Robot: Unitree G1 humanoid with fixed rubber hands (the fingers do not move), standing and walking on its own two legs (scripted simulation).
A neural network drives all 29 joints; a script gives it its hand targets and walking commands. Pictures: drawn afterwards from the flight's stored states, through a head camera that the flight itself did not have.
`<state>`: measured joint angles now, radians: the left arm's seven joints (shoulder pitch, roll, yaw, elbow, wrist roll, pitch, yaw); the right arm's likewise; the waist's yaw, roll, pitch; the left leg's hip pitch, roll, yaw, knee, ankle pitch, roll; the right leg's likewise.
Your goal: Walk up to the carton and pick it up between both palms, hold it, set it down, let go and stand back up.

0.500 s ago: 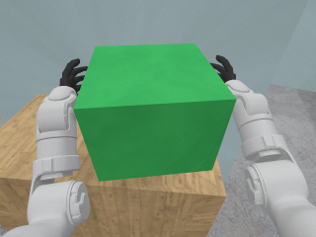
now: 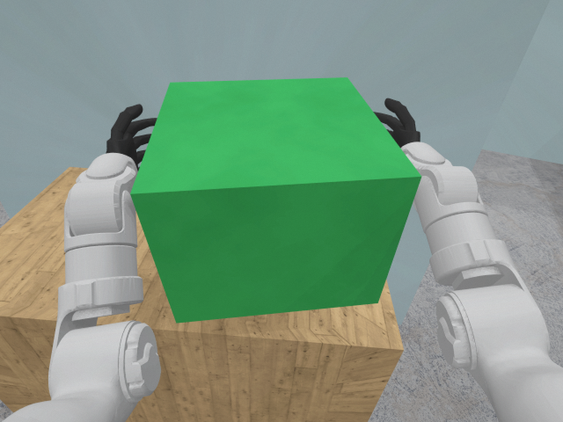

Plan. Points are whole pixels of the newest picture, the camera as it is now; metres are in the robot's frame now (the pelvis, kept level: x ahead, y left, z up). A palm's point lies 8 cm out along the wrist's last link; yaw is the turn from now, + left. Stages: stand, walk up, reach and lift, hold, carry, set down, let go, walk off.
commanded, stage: hold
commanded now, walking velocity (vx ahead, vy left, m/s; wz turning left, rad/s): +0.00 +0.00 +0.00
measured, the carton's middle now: (270, 188) +0.38 +0.00 +0.20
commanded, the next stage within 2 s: none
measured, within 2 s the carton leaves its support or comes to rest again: neither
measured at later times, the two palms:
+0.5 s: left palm (124, 163) +0.36 +0.19 +0.25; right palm (402, 153) +0.37 -0.18 +0.27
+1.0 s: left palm (124, 163) +0.36 +0.19 +0.25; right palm (402, 153) +0.37 -0.18 +0.27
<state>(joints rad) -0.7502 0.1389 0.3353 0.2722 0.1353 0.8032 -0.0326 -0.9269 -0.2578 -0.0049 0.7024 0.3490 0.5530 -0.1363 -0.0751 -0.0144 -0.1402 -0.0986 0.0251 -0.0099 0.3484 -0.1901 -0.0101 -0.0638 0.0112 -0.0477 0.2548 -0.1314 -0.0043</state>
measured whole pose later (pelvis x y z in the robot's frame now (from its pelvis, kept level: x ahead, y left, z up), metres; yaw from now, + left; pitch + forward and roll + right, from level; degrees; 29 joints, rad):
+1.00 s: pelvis +0.00 +0.00 +0.00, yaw +0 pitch -3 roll -1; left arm -0.75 0.14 0.33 0.27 0.13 0.80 -0.03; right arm -0.93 -0.26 0.00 0.70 0.35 0.55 -0.14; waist -0.07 -0.01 -0.14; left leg -0.10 0.02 -0.01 0.35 -0.19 -0.01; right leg -0.06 0.01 -0.05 0.25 -0.13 0.00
